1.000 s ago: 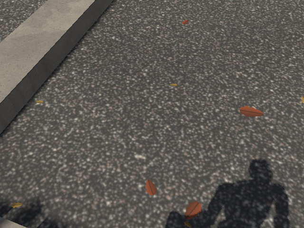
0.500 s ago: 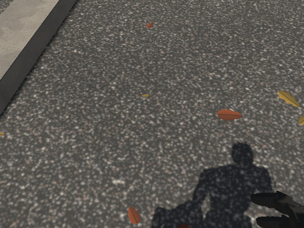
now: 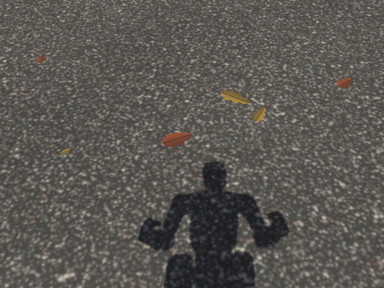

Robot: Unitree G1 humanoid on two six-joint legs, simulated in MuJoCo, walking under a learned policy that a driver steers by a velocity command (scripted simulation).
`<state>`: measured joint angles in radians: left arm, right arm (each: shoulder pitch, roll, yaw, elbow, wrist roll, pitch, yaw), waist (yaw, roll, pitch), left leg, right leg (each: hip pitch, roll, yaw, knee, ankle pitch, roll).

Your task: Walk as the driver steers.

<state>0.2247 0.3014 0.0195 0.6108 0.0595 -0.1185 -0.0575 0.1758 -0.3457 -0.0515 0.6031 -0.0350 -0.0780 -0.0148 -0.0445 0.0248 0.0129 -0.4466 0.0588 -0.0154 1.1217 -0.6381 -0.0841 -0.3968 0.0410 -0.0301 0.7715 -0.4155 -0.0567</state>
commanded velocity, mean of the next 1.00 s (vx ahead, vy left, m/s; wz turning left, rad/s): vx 0.00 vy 0.00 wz -0.12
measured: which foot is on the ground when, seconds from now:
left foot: up 0.00-0.22, down 0.24-1.00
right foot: down 0.00-1.00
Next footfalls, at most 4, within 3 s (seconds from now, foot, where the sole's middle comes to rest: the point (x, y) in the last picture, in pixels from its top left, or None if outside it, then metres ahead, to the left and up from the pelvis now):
0.24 left None -0.04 0.13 -0.75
1.68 right None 0.04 -0.14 -0.75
2.06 left None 0.41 0.03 -0.92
2.46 right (248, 261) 0.60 -0.20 -0.92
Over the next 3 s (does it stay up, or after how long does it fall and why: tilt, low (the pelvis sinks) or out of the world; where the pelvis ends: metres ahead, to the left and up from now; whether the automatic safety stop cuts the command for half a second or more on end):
stays up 0.68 -0.01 -0.16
